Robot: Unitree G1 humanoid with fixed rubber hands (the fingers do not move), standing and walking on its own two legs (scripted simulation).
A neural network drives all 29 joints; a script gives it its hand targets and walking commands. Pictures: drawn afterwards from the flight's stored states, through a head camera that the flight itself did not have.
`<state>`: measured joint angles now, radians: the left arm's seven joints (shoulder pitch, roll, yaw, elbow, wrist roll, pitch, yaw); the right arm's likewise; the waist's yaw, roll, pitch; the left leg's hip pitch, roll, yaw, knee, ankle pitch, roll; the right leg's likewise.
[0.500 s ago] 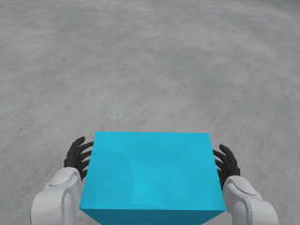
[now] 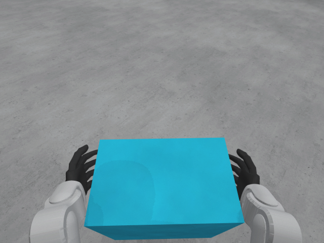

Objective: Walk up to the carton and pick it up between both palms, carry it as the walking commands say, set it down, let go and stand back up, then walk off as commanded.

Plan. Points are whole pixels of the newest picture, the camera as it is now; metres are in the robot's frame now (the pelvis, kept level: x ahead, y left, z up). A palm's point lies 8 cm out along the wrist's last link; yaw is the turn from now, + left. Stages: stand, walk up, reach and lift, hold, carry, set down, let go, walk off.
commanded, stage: carry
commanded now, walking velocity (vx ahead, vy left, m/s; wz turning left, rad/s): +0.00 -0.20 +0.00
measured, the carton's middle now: (162, 195) +0.24 +0.01 +0.02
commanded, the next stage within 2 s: none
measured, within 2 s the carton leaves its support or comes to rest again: neither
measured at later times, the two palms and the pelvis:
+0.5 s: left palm (164, 205) +0.19 +0.01 +0.10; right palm out of the picture +0.17 -0.34 +0.08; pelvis -0.05 -0.15 +0.01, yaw -1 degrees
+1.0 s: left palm (231, 231) +0.14 -0.11 +0.11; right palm out of the picture +0.13 -0.46 +0.11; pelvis -0.09 -0.28 +0.01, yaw -1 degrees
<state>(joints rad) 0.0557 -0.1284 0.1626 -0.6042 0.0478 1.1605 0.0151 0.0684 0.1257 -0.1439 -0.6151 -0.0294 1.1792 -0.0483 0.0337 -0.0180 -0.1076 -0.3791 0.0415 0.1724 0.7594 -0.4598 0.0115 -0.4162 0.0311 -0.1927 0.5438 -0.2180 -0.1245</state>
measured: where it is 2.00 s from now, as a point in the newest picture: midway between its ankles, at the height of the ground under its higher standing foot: outside the picture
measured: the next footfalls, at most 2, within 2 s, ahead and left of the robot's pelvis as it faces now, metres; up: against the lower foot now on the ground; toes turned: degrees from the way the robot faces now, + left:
left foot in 0.04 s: +0.01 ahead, +0.08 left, +0.00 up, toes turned +11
right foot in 0.36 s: +0.02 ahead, -0.25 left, +0.00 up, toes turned -8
